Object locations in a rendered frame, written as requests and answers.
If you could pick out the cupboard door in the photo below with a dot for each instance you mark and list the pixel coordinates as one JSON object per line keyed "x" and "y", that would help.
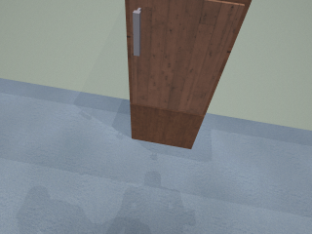
{"x": 183, "y": 44}

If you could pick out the handle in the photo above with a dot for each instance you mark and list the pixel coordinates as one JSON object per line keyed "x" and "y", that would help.
{"x": 137, "y": 31}

